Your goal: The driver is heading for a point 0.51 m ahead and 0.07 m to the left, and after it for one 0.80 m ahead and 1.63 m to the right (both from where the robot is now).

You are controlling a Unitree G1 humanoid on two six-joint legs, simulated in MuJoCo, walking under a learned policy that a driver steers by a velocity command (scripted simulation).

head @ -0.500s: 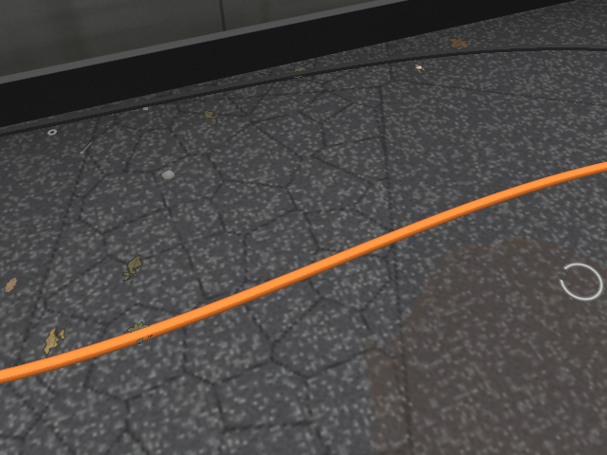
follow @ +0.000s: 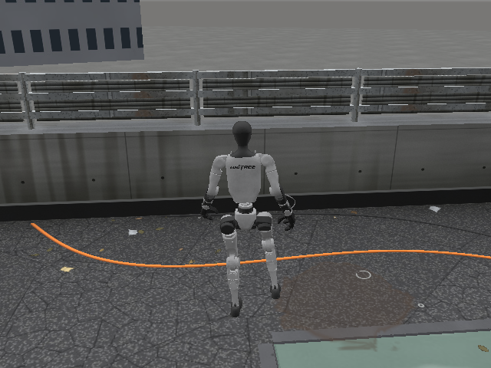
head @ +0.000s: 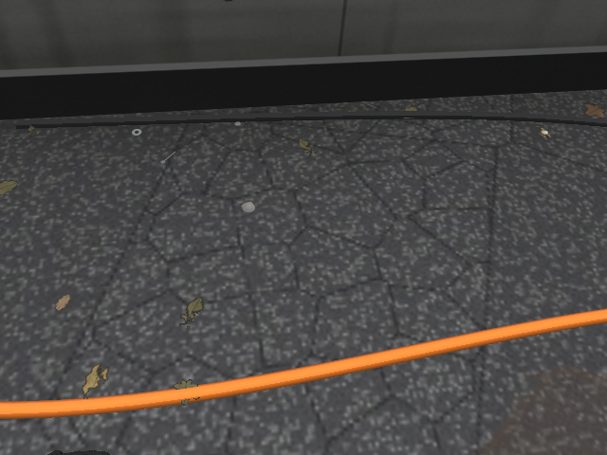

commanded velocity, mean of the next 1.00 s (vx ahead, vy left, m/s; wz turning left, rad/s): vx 0.50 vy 0.00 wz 0.29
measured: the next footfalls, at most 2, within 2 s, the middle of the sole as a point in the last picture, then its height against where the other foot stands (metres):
right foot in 0.24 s outside the picture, level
left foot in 0.74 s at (194, 433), level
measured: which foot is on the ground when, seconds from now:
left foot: down 0.00-0.24, up 0.26-0.72, down 0.74-1.00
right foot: up 0.00-0.22, down 0.24-0.74, up 0.76-1.00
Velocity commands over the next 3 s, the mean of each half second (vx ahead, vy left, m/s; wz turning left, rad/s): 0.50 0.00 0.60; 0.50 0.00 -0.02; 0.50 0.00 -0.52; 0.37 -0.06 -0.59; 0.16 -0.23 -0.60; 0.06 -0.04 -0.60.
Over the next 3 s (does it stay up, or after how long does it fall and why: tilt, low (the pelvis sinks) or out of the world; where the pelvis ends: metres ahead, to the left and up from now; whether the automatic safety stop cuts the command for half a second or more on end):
stays up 1.06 -0.15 -0.01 its command is cut before an obstacle after 1.7 s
